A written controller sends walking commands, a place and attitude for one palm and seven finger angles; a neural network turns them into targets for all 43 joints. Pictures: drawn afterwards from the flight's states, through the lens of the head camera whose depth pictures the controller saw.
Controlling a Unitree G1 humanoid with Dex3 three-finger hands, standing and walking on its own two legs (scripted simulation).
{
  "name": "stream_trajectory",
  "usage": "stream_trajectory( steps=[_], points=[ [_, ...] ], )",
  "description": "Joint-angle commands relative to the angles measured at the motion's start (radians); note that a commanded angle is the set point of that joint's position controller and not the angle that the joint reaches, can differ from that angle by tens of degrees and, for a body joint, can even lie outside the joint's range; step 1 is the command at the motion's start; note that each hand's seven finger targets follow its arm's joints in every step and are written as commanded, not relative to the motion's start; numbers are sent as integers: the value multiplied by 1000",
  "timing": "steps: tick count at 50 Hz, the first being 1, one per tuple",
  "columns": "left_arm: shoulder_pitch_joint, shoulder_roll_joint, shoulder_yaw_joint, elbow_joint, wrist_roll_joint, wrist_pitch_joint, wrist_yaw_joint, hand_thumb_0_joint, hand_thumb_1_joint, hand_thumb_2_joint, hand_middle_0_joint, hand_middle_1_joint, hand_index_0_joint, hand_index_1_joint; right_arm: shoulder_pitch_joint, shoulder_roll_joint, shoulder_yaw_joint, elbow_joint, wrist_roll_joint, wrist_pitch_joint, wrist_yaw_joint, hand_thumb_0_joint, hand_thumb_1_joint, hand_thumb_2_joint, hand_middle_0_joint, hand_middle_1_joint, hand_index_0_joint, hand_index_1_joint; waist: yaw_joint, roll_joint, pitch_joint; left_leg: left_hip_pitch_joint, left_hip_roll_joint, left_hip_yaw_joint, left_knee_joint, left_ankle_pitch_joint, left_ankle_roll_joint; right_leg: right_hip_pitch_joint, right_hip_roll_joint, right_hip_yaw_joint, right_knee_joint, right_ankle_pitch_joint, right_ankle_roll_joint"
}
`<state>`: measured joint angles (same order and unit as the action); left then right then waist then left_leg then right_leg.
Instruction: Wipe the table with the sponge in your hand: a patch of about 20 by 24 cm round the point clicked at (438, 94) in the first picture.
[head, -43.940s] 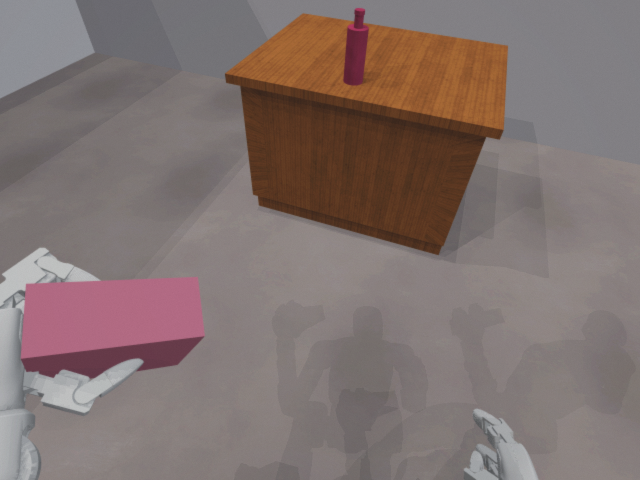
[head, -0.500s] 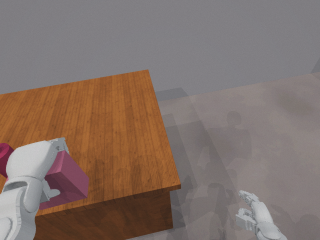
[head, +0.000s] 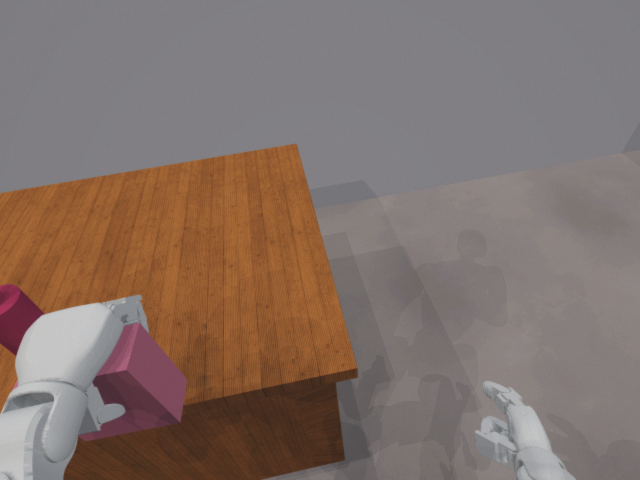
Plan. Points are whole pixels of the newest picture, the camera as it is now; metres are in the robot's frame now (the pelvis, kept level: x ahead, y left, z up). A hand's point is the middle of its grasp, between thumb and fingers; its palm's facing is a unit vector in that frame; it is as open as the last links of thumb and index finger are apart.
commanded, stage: bring the sponge back beside the body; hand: left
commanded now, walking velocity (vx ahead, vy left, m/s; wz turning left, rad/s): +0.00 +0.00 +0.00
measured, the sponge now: (121, 393) +0.18 +0.28 +0.04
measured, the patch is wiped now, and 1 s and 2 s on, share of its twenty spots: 1.00 1.00 1.00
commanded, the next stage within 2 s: step back with the hand held close in 0.20 s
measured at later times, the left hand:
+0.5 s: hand (140, 336) +0.21 +0.24 +0.13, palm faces +0.24 -0.83 -0.51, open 9.7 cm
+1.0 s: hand (46, 400) +0.12 +0.28 +0.15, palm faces +0.38 -0.82 -0.42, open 9.8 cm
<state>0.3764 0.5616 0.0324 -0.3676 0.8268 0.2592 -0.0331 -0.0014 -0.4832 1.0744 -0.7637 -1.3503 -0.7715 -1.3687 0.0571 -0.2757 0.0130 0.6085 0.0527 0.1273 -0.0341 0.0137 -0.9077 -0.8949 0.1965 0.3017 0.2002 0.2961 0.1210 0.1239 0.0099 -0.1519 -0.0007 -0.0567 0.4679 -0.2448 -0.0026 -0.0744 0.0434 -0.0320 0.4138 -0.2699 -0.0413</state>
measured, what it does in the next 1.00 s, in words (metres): shifts its weight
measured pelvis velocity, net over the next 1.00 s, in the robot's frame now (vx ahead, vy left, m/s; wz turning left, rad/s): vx -0.08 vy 0.03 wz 0.04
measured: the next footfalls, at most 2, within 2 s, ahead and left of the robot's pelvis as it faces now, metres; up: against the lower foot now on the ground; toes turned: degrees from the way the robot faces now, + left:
right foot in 1.50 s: -0.21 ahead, -0.10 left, +0.00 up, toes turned +4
left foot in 1.72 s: -0.18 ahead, +0.09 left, +0.00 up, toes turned +3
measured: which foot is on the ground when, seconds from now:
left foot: down 0.00-1.00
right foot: down 0.00-1.00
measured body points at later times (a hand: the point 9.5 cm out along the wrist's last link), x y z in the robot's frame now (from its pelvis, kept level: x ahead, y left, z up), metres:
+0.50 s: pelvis -0.01 +0.00 +0.00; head +0.01 +0.00 +0.44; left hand +0.19 +0.28 +0.16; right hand +0.20 -0.22 -0.08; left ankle +0.01 +0.13 -0.74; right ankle -0.02 -0.09 -0.74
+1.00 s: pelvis -0.08 +0.03 -0.02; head -0.07 +0.04 +0.43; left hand +0.10 +0.32 +0.17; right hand +0.11 -0.20 -0.09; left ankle +0.01 +0.13 -0.74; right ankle -0.03 -0.09 -0.74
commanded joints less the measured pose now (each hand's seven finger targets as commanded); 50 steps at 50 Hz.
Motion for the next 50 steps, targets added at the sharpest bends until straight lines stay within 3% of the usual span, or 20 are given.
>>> stream_trajectory(
  steps=[1,3,10,14,15,16,17,18,19,20,22,23,25,29,33,36,39,44,47,50],
  points=[
    [-161,268,223,-200,35,-38,73,0,100,1300,-1200,-1600,-1200,-1600,-184,-88,-34,-172,0,-63,-4,0,-900,-900,200,300,200,300,-2,-42,-125,52,-29,10,-37,213,59,-10,2,56,-82,204,-9],
    [-170,260,225,-216,23,-35,78,0,100,1300,-1200,-1600,-1200,-1600,-209,-84,-35,-179,6,-60,-1,0,-900,-900,200,300,200,300,-3,-6,-117,45,-29,8,-46,214,56,-9,7,81,-82,203,-17],
    [-122,193,160,-146,-5,26,59,0,100,1300,-1200,-1600,-1200,-1600,-209,-95,-36,-176,10,-51,5,0,-900,-900,200,300,200,300,-18,-70,-100,18,-28,22,-37,207,56,-16,-5,64,-72,234,-1],
    [-170,235,171,-190,18,27,45,0,100,1300,-1200,-1600,-1200,-1600,-217,-97,-29,-179,7,-56,1,0,-900,-900,200,300,200,300,-12,-41,-126,28,-28,14,-45,204,58,-11,-5,56,-67,202,-3],
    [-154,222,161,-189,15,17,46,0,100,1300,-1200,-1600,-1200,-1600,-209,-93,-31,-182,6,-59,0,0,-900,-900,200,300,200,300,-17,-56,-115,27,-27,17,-42,203,61,-14,-4,52,-68,206,-1],
    [-147,147,94,-171,21,11,41,0,100,1300,-1200,-1600,-1200,-1600,-206,-88,-28,-185,5,-63,1,0,-900,-900,200,300,200,300,-23,-72,-118,35,-29,21,-38,209,61,-27,-3,41,-70,219,2],
    [-355,13,331,-347,-814,-172,66,0,100,1300,-1200,-1600,-1200,-1600,-70,-54,-39,-356,10,-89,-11,0,-900,-900,200,300,200,300,-112,-193,80,12,-5,2,39,78,67,-232,-43,130,-125,338,-2],
    [-296,124,363,-243,-813,-250,80,0,100,1300,-1200,-1600,-1200,-1600,-41,-55,-3,-295,-10,-107,-19,0,-900,-900,200,300,200,300,-87,-250,22,23,-4,-34,38,40,64,-223,-71,120,-110,280,-5],
    [-130,86,358,-120,-813,-269,86,0,100,1300,-1200,-1600,-1200,-1600,-45,-52,-9,-265,-15,-110,-18,0,-900,-900,200,300,200,300,-77,-236,27,15,-2,-27,32,55,62,-243,-79,104,-94,290,-12],
    [-108,86,402,-194,-859,-301,96,0,100,1300,-1200,-1600,-1200,-1600,23,-65,-29,-260,-9,-103,-19,0,-900,-900,200,300,200,300,-80,-276,-41,9,9,-38,57,81,55,-194,-115,79,-77,304,3],
    [-31,83,435,-295,-885,-347,111,0,100,1300,-1200,-1600,-1200,-1600,35,-70,-39,-258,-10,-107,-27,0,-900,-900,200,300,200,300,-88,-197,-182,36,34,-25,83,222,58,-129,-150,68,-5,417,10],
    [2,112,471,-358,-896,-369,123,0,100,1300,-1200,-1600,-1200,-1600,39,-81,-42,-259,-13,-111,-30,0,-900,-900,200,300,200,300,-86,-80,-218,44,49,-33,68,291,59,-115,-150,66,23,433,13],
    [109,54,450,-423,-907,-389,134,0,100,1300,-1200,-1600,-1200,-1600,36,-74,-42,-261,-17,-111,-26,0,-900,-900,200,300,200,300,-90,40,-265,4,72,-53,77,421,63,-84,-133,57,66,432,18],
    [177,19,440,-448,-910,-400,149,0,100,1300,-1200,-1600,-1200,-1600,43,-66,-49,-239,-18,-109,-21,0,-900,-900,200,300,200,300,-105,4,-267,-66,99,-74,118,490,50,-95,-147,65,89,445,10],
    [178,12,438,-373,-911,-402,158,0,100,1300,-1200,-1600,-1200,-1600,49,-71,-62,-221,-12,-111,-32,0,-900,-900,200,300,200,300,-121,-106,-241,-102,101,-85,124,415,41,-147,-161,69,97,436,8],
    [155,-4,419,-343,-917,-403,157,0,100,1300,-1200,-1600,-1200,-1600,36,-77,-64,-225,-11,-121,-37,0,-900,-900,200,300,200,300,-119,-107,-203,-155,106,-111,77,252,48,-191,-132,69,92,270,16],
    [119,-3,407,-376,-913,-414,159,0,100,1300,-1200,-1600,-1200,-1600,14,-89,-53,-231,-17,-141,-43,0,-900,-900,200,300,200,300,-112,-11,-149,-272,123,-177,-69,-17,71,-172,-63,41,137,70,30],
    [42,-12,423,-406,-872,-442,157,0,100,1300,-1200,-1600,-1200,-1600,8,-106,-53,-231,-30,-181,-44,0,-900,-900,200,300,200,300,-107,91,-88,-640,160,-248,-216,-494,131,74,12,38,257,34,55],
    [46,-11,437,-383,-858,-457,149,0,100,1300,-1200,-1600,-1200,-1600,30,-105,-60,-229,-30,-200,-36,0,-900,-900,200,300,200,300,-105,26,-103,-666,138,-216,-150,-530,134,98,11,59,222,49,51],
    [50,-13,431,-408,-869,-469,146,0,100,1300,-1200,-1600,-1200,-1600,42,-92,-60,-229,-34,-202,-30,0,-900,-900,200,300,200,300,-116,-53,-122,-537,91,-151,-30,-439,98,-55,-56,113,129,2,21]
  ],
)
